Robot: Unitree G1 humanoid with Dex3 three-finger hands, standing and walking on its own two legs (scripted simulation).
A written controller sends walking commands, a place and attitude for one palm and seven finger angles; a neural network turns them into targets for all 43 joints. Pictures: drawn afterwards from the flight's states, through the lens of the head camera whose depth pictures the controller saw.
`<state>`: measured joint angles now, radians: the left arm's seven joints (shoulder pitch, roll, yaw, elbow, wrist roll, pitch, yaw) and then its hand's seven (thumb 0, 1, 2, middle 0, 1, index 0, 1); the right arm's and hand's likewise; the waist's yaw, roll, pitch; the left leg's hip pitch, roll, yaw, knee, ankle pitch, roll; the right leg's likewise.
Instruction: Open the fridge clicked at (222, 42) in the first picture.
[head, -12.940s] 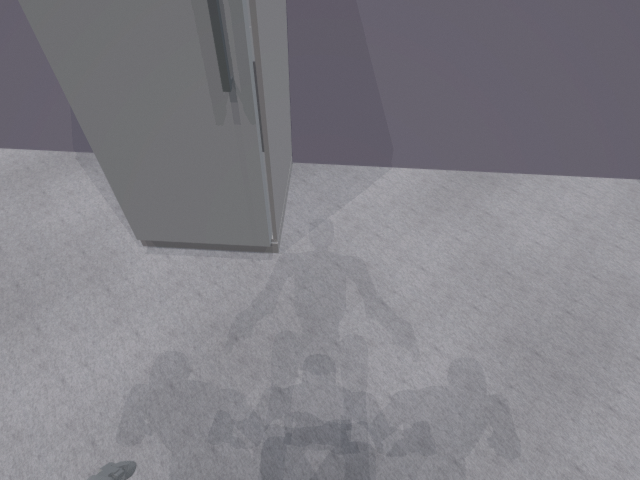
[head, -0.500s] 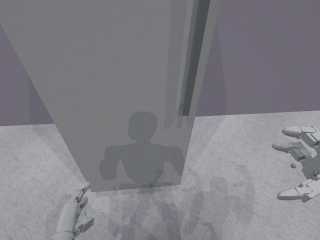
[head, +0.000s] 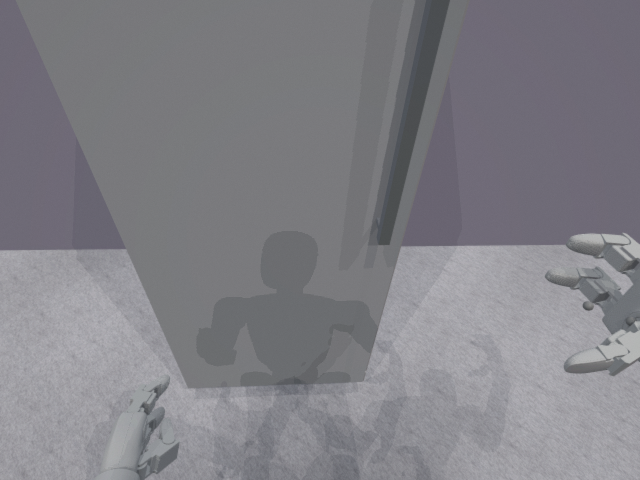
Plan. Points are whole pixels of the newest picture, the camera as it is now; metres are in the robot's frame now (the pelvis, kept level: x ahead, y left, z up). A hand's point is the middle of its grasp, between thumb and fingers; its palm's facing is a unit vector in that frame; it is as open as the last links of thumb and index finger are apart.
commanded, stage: raise the hand to about handle height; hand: right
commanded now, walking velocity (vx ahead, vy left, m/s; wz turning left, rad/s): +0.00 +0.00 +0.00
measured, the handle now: (409, 105) +0.53 -0.11 +0.24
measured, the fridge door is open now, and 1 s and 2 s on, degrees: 0 0 0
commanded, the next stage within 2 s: move the hooked fingers beside the handle in 0.26 s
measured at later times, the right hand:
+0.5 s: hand (603, 305) +0.26 -0.28 +0.16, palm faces +0.07 +1.00 -0.01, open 14.0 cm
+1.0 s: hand (526, 251) +0.35 -0.24 +0.15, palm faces +0.01 +1.00 +0.00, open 14.0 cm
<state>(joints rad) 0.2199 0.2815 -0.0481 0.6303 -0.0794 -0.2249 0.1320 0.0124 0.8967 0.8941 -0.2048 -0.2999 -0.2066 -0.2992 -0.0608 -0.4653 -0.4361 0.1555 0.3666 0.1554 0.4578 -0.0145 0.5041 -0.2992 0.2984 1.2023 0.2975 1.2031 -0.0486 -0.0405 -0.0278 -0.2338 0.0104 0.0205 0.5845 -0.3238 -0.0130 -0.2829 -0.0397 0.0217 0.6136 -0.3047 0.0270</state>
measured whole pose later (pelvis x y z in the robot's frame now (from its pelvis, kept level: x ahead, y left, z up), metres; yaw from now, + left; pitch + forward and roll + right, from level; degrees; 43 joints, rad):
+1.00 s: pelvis +0.00 +0.00 +0.00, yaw +1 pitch +0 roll +1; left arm 0.26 0.27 -0.03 0.67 -0.07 -0.19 0.13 0.01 0.90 0.89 -0.20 -0.30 -0.21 -0.30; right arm -0.33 -0.41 -0.34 0.36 0.27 0.12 0.34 -0.02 0.50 -0.30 0.30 1.20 0.30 1.20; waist -0.01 -0.03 -0.03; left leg -0.26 0.01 0.01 0.56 -0.31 -0.02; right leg -0.31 -0.04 0.01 0.60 -0.30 0.02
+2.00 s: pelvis +0.01 -0.01 -0.01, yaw +2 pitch +7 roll +1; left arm 0.35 0.26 0.00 0.73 -0.04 -0.11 0.07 0.01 0.90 0.89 -0.20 -0.30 -0.21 -0.30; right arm -0.83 -0.41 -0.30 0.92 0.14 -0.05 0.20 -0.02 0.50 -0.30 0.30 1.20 0.30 1.20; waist 0.09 -0.01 -0.06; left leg -0.43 0.00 0.00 0.63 -0.32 -0.02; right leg -0.47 -0.05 0.00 0.67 -0.32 0.02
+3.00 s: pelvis +0.00 -0.01 -0.01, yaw +2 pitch +8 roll +1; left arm 0.38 0.26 0.00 0.72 -0.04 -0.11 0.06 0.01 0.90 0.89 -0.20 -0.30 -0.21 -0.30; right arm -0.83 -0.40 -0.29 0.96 0.14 -0.10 0.19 -0.02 0.50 -0.30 0.30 1.20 0.30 1.20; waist 0.09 -0.02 -0.07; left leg -0.47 -0.01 0.00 0.66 -0.33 -0.02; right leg -0.52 -0.05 0.00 0.70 -0.33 0.02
